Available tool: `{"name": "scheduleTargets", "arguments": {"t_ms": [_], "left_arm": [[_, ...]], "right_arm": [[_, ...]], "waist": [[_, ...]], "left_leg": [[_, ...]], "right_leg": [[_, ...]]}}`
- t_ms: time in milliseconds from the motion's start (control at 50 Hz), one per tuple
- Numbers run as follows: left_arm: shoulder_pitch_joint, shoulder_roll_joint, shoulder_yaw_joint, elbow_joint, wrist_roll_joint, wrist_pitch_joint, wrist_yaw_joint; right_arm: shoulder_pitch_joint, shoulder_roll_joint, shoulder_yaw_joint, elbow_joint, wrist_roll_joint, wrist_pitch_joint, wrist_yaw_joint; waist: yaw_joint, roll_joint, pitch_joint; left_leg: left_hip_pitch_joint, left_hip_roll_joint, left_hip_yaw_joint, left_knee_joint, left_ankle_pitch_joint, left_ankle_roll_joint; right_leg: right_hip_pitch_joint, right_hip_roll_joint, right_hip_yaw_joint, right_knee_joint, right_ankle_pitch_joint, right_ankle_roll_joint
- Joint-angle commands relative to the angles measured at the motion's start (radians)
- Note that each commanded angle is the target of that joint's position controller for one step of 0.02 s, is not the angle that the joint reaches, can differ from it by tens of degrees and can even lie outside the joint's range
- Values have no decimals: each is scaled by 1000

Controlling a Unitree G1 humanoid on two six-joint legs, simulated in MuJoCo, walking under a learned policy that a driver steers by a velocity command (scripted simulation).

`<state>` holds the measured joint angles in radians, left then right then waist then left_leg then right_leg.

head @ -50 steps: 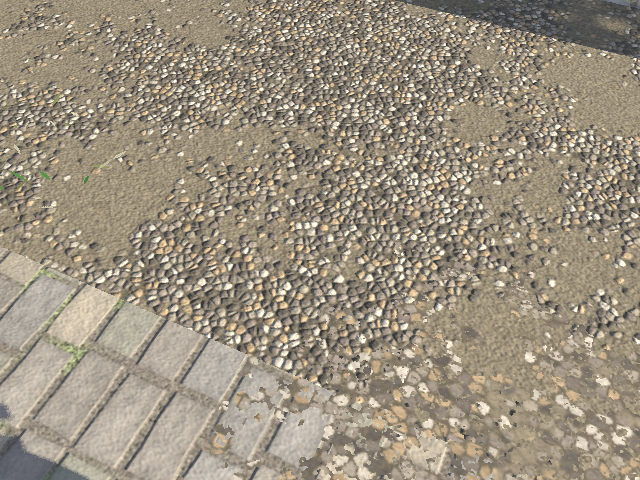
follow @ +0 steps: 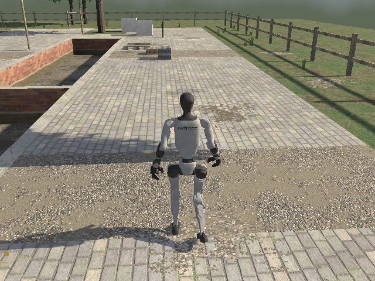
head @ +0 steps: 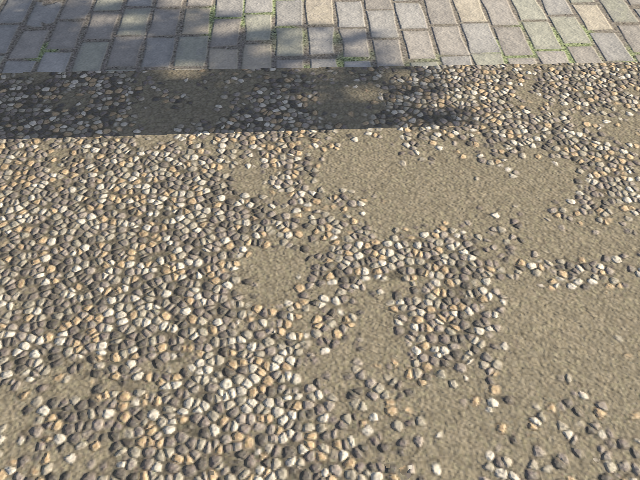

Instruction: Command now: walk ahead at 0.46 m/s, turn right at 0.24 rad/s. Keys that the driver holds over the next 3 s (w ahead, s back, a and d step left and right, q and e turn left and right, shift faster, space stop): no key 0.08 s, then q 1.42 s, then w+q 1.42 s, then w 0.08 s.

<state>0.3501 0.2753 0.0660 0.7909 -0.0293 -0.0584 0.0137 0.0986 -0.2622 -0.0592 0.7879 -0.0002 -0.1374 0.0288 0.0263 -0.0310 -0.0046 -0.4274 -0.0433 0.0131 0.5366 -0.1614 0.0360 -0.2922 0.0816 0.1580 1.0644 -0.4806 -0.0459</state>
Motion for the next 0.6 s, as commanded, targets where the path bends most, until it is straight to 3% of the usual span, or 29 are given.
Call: {"name": "scheduleTargets", "arguments": {"t_ms": [20,40,60,100,160,260,300,340,360,380,400,420,440,460,500,540,600], "left_arm": [[-100,125,19,-116,15,-25,0],[-100,114,24,-120,27,-22,0],[-72,98,23,-116,27,-18,0],[-51,53,12,-115,31,-13,4],[-110,13,-6,-136,39,-15,7],[-242,50,3,-168,28,-2,6],[-245,71,13,-174,28,-5,5],[-181,104,29,-157,38,-16,7],[-122,168,45,-162,59,-17,19],[-96,206,53,-176,67,2,30],[-60,164,46,-164,57,16,22],[-87,123,35,-172,48,20,19],[-143,102,27,-176,43,23,19],[-195,94,22,-182,42,27,19],[-256,111,28,-176,55,31,18],[-271,117,32,-168,59,32,22],[-277,135,40,-158,48,36,29]], "right_arm": [[146,-111,-27,-10,-3,18,-3],[109,-92,-17,-14,-12,17,-3],[96,-84,-12,-11,-17,16,-2],[112,-95,-11,11,-14,11,-3],[122,-151,-25,28,2,32,-20],[184,-185,-38,43,27,77,-36],[178,-180,-39,36,33,90,-43],[151,-157,-35,16,35,97,-49],[150,-103,-19,-13,16,91,-48],[271,-34,1,-12,-1,82,-43],[293,-101,-10,-14,16,87,-41],[254,-159,-31,-15,24,104,-45],[217,-162,-38,-19,24,126,-52],[212,-161,-44,-17,20,151,-59],[211,-125,-41,-35,19,183,-63],[193,-100,-36,-61,17,191,-61],[138,-85,-25,-103,12,189,-43]], "waist": [[-88,75,-10],[-51,85,8],[-25,105,-3],[-8,121,-33],[-12,129,-81],[-58,148,-75],[-46,158,-68],[-4,134,-84],[4,34,-170],[-31,-197,-250],[-7,-235,-314],[-3,-141,-257],[-16,-100,-199],[-32,-90,-153],[-61,-112,-94],[-62,-127,-84],[-44,-126,-111]], "left_leg": [[410,345,-483,-279,-119,200],[325,312,-398,-283,101,189],[277,285,-323,-280,306,182],[245,256,-216,-269,634,194],[232,220,-132,-256,765,186],[264,213,-175,-200,559,152],[277,217,-237,-155,436,135],[224,162,-251,-54,283,79],[111,95,-206,114,107,30],[-127,-21,-104,358,-450,-33],[-203,2,-95,548,-585,-64],[-246,39,-100,651,-524,-82],[-266,62,-87,684,-454,-98],[-246,83,-89,684,-396,-114],[-150,84,-51,653,-305,-128],[-109,86,-25,567,-257,-126],[-30,103,-8,392,-198,-104]], "right_leg": [[-488,-116,-20,207,90,6],[-427,-146,-32,146,120,11],[-360,-157,-49,105,118,21],[-301,-152,-90,-3,128,45],[-215,-130,-127,-230,270,69],[-153,-68,-120,-449,397,77],[-116,-61,-106,-537,393,62],[51,-93,-99,-693,561,21],[242,-256,17,-646,846,-43],[457,-497,210,-582,1203,-195],[441,-568,312,-616,1117,-277],[389,-505,256,-644,945,-258],[317,-449,175,-669,809,-219],[226,-417,116,-703,701,-199],[60,-363,4,-764,601,-184],[24,-351,-66,-783,567,-187],[36,-371,-116,-777,562,-190]]}}
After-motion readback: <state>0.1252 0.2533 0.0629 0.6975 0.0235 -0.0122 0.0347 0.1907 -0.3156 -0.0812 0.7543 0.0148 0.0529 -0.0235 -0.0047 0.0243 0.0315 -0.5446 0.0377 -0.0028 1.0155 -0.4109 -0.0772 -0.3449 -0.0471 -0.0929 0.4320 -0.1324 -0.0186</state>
